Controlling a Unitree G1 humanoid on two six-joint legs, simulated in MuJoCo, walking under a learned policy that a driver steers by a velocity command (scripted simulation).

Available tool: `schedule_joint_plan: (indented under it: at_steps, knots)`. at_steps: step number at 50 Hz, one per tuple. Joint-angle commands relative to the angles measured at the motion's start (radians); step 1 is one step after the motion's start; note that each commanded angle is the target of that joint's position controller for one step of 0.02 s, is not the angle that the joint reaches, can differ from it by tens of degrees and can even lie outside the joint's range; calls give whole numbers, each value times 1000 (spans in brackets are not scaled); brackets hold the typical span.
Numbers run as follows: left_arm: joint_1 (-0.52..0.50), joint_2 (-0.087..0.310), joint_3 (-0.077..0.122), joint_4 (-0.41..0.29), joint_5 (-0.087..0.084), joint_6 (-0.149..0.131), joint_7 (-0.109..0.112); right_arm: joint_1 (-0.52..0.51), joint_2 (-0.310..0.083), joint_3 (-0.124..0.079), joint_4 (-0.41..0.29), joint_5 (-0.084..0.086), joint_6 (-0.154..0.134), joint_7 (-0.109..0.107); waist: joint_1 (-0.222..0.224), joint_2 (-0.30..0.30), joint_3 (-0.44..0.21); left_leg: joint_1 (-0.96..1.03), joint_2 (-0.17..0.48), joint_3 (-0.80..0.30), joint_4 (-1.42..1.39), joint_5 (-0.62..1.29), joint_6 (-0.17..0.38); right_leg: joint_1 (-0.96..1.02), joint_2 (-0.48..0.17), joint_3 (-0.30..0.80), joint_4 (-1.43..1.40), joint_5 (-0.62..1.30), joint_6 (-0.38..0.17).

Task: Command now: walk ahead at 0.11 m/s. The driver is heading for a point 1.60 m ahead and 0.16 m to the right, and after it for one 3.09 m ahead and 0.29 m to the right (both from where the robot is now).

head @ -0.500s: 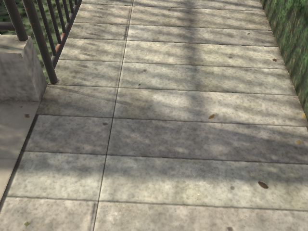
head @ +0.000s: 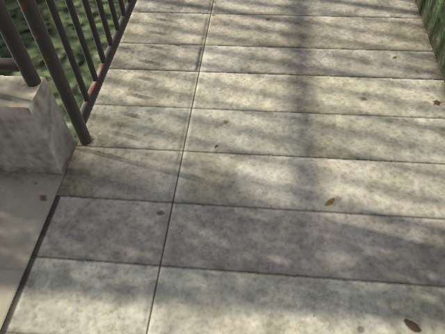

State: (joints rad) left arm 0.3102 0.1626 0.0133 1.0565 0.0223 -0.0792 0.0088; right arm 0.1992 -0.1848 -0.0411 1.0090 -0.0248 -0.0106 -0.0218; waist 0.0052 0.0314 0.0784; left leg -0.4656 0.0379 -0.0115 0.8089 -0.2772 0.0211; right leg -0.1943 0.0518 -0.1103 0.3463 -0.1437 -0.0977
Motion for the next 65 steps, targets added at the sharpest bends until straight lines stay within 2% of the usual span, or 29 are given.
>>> schedule_joint_plan:
  at_steps: [1, 3, 5, 6, 7, 8, 9, 10, 12, 14, 17, 32, 50, 51, 53, 55, 56, 57, 58, 59, 61, 63, 65]
  knots:
    - [7, 117, 11, -35, 3, -1, 6, 123, -30, 4, 22, 6, 18, -9, -31, -143, -118, 208, -9, 34, -94, 38, -3, -55, -253, 127, -78, 470, -105]
    - [16, 110, 7, -28, 3, 14, 11, 98, -32, 9, 26, 7, 18, -13, -20, -129, -94, 237, -7, 35, -172, 13, 0, -67, -266, 167, -78, 288, -107]
    - [1, 104, 3, -25, -6, 27, 18, 114, -23, 18, 42, 3, 8, -18, -41, -89, -61, 327, -1, 31, -362, 97, 11, -105, -247, 185, -47, 105, -70]
    - [23, 93, 0, -21, -5, 30, 20, 127, -48, 18, 49, -1, -1, -22, -34, -45, -54, 384, 50, -30, -434, 190, 15, -130, -223, 193, -31, 27, -30]
    - [50, 84, 2, -25, -5, 32, 20, 150, -91, 14, 53, -10, -15, -26, -5, 15, -52, 411, 141, -121, -459, 342, 28, -143, -171, 162, 24, -38, 2]
    - [163, 9, -10, 6, -22, 42, 17, 91, -102, 15, 60, 15, -15, -24, 68, 132, -39, 306, 171, -153, -460, 333, 77, -74, -98, 113, -24, -132, 24]
    - [135, 38, -8, 25, -14, 51, 22, 71, -43, 26, 58, 21, -15, -16, 40, 95, -9, 219, 141, -141, -483, 230, 61, 12, -104, 117, -35, -93, 38]
    - [102, 64, 1, 22, -13, 55, 25, 72, -26, 30, 61, 21, -18, -12, 25, 61, 8, 198, 102, -110, -488, 190, 39, 37, -115, 131, -29, -45, 37]
    - [72, 76, 6, 20, -12, 58, 23, 92, -34, 29, 75, 22, -17, -19, 14, 43, -7, 228, 71, -84, -493, 186, 28, 48, -135, 141, -27, -5, 33]
    - [69, 52, -2, 28, -12, 56, 23, 107, -32, 29, 88, 24, -17, -22, 11, 14, -18, 268, 70, -81, -490, 203, 31, 35, -142, 144, -37, -6, 37]
    - [62, 44, -3, 44, -13, 56, 29, 113, -28, 30, 97, 20, -15, -22, 6, -17, -15, 279, 71, -81, -490, 212, 35, 37, -142, 143, -45, -9, 43]
    - [85, 29, -14, 92, -13, 65, 38, 157, -10, 41, 140, 18, -8, -24, 0, -27, 1, 282, 60, -72, -502, 191, 36, 35, -152, 146, -42, -12, 46]
    - [120, 8, -22, 111, -13, 62, 38, 191, 5, 48, 157, 19, -5, -22, -4, -31, 17, 270, 53, -71, -503, 150, 33, 11, -154, 152, -48, -38, 46]
    - [131, 5, -23, 115, -12, 62, 38, 200, 8, 49, 161, 18, -4, -22, -3, -31, -3, 277, 44, -68, -508, 80, 34, 17, -146, 150, -55, -106, 44]
    - [143, 37, -8, 110, -10, 68, 35, 200, -17, 37, 151, 17, 3, -20, 2, -42, 16, 232, 3, -48, -468, -152, 52, -9, -118, 149, -40, -348, 23]
    - [160, 54, 4, 96, -8, 77, 30, 180, -19, 30, 125, 8, 8, -11, 15, -72, 95, 112, -23, -38, -409, -353, 73, -60, -141, 215, -66, -593, -20]
    - [192, 59, 9, 98, -9, 77, 28, 155, -1, 32, 106, 4, 5, -5, 33, -98, 124, 41, -37, -23, -350, -347, 72, -39, -182, 283, -100, -652, -47]
    - [234, 77, 19, 107, -8, 74, 29, 125, 24, 36, 85, -2, -2, 2, 51, -147, 128, -16, -61, 26, -252, -262, 63, 10, -251, 382, -163, -692, -81]
    - [247, 103, 32, 112, -5, 72, 30, 101, 38, 38, 65, -13, -11, 9, 55, -188, 123, -44, -57, 81, -145, -151, 54, 37, -338, 475, -222, -701, -122]
    - [244, 109, 39, 108, -2, 67, 28, 71, 14, 32, 43, -17, -21, 15, 57, -167, 122, -64, -25, 71, -73, -125, 52, 29, -381, 518, -256, -657, -148]
    - [215, 116, 46, 94, 4, 51, 23, 60, -11, 19, 17, -11, -37, 27, 34, -119, 94, -90, 3, 44, -10, -161, 52, 54, -383, 494, -260, -561, -149]
    - [164, 118, 49, 77, -4, 38, 21, 77, 1, 16, 4, 1, -49, 35, 1, -128, 91, -2, 2, 57, -102, -147, 53, 2, -334, 399, -233, -485, -115]
    - [113, 117, 52, 62, -13, 32, 18, 148, 24, 14, 22, 9, -57, 35, -47, -117, 84, 206, -44, 118, -270, -57, 55, -107, -265, 286, -167, -428, -86]
